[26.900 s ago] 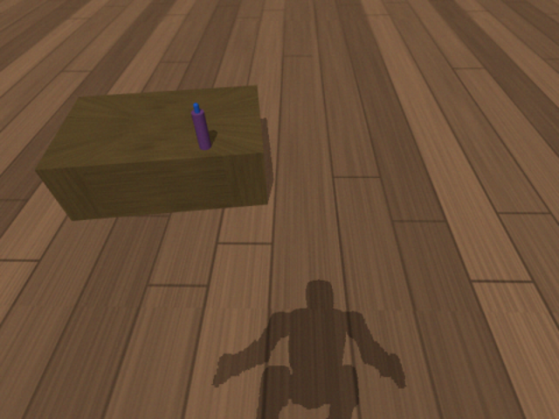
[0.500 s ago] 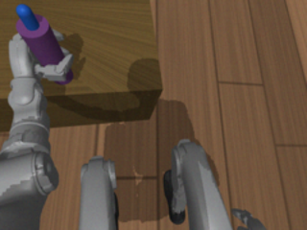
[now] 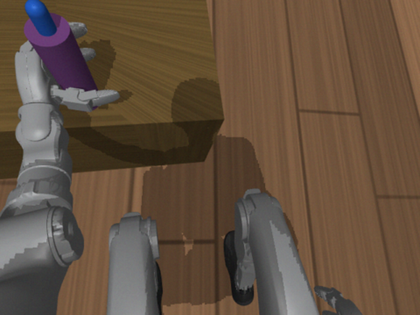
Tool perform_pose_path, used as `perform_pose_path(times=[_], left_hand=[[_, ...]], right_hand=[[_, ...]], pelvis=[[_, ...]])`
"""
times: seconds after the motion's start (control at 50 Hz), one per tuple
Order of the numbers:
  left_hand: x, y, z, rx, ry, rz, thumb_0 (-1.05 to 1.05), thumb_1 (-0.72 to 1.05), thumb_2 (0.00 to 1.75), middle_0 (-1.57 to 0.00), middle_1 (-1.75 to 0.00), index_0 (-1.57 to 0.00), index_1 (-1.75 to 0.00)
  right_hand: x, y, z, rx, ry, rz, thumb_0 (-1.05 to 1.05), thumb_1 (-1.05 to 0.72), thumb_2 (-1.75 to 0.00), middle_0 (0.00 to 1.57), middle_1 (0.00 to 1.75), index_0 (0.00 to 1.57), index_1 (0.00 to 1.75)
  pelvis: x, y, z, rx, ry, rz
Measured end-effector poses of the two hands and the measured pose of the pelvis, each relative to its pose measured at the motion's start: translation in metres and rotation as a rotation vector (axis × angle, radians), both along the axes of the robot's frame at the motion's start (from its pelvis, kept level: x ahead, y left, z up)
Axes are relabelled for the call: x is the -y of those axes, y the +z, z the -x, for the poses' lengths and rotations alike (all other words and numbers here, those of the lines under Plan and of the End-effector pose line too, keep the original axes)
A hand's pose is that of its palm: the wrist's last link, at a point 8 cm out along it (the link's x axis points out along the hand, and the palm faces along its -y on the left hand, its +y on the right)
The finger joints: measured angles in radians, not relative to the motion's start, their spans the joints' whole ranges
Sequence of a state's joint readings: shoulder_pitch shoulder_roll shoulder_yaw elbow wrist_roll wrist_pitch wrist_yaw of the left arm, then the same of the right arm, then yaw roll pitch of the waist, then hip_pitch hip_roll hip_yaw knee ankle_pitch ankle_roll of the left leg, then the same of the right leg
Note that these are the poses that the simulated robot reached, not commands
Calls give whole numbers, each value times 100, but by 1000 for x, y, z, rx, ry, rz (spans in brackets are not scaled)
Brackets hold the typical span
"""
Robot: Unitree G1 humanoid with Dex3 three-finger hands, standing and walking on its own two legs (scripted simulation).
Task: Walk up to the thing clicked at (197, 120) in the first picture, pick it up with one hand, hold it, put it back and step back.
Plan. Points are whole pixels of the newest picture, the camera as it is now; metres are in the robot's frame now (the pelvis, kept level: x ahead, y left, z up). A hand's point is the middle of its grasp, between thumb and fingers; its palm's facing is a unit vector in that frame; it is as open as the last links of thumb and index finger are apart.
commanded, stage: open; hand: left
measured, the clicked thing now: (66, 63) +0.55 +0.18 +0.03
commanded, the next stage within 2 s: withdraw in 0.08 s
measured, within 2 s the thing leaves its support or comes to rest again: neither
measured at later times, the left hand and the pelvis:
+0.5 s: hand (15, 33) +0.56 +0.22 +0.07, palm faces +0.15 -0.99 -0.06, open 17.4 cm; pelvis +0.01 +0.00 +0.03, yaw +0 degrees
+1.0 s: hand out of the picture +0.53 +0.30 +0.20, palm faces +0.25 -0.90 -0.35, open 17.5 cm; pelvis +0.04 +0.00 +0.21, yaw -1 degrees
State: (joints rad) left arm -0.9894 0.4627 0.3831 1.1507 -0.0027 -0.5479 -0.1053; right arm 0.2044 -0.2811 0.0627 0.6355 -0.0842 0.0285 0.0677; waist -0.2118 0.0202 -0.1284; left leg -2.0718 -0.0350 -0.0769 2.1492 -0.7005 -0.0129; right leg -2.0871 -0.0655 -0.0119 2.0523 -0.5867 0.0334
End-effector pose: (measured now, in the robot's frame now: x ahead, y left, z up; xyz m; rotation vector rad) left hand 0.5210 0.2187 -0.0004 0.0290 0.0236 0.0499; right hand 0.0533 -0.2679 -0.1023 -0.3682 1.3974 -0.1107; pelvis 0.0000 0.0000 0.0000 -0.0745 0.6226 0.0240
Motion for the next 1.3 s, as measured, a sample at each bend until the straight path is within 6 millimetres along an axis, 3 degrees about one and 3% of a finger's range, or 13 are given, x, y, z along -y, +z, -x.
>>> perform_pose_path(times=[0.2,0.32,0.4,0.48,0.58,0.66,0.8,0.86,0.98,1.06,1.18,1.3], left_hand=[[-1,2,-2,-5,13,-4,-1,-47,16,-43,-28,-42,-28],[-7,7,-3,5,15,-11,-1,-53,8,-24,-14,-24,-14],[-23,28,-6,39,42,-20,-2,-53,7,-15,-8,-15,-8],[-46,64,-9,63,90,-33,-2,-55,7,-10,-5,-10,-6],[-72,109,-10,22,100,-58,-2,-58,6,-6,-4,-7,-4],[-78,140,-8,-14,65,-44,-2,-59,5,-5,-3,-6,-3],[-78,161,-3,-237,72,-150,-1,-54,5,-5,-2,-5,-2],[-88,175,4,-306,124,-196,-2,-52,6,-6,-2,-6,-2],[-121,224,21,-379,280,-254,-2,-54,5,-6,-3,-6,-4],[-129,239,38,-463,307,-291,-1,-55,5,-6,-4,-6,-5],[-105,239,75,-572,238,-317,-1,-55,6,-5,-5,-6,-5],[-63,235,128,-638,182,-254,-1,-52,7,-6,-5,-6,-6]], right_hand=[[2,-2,4,-15,-14,-7,0,-93,-90,21,30,21,30],[6,1,3,-12,-21,3,0,-93,-90,21,30,21,30],[8,7,1,0,-35,12,0,-92,-90,21,30,21,30],[8,21,-4,18,-53,18,0,-92,-90,21,30,21,30],[5,50,-12,46,-68,19,0,-92,-90,21,30,21,30],[3,80,-18,76,-64,26,0,-91,-90,21,30,21,30],[-1,136,-23,83,-92,37,0,-89,-90,21,30,21,30],[-4,160,-22,79,-120,32,0,-89,-90,21,30,21,30],[-11,206,-16,60,-154,29,0,-90,-90,21,30,21,30],[-13,229,-8,24,-166,21,0,-90,-90,21,30,21,30],[-11,260,-19,71,-179,7,1,-90,-90,21,30,21,30],[-9,292,-61,226,-192,16,1,-90,-90,21,30,21,30]], pelvis=[[3,1,-2,-3,-2,-7],[4,2,-3,-4,-4,-8],[5,8,-4,-1,-6,-8],[4,22,-5,3,-7,-8],[3,52,-8,8,-11,-7],[1,80,-12,22,-12,-4],[-4,132,-17,66,-18,2],[-5,156,-22,85,-23,1],[-4,203,-36,147,-17,-3],[-4,228,-44,183,-14,-2],[-6,260,-57,245,-14,-11],[-4,287,-69,320,-18,-23]])
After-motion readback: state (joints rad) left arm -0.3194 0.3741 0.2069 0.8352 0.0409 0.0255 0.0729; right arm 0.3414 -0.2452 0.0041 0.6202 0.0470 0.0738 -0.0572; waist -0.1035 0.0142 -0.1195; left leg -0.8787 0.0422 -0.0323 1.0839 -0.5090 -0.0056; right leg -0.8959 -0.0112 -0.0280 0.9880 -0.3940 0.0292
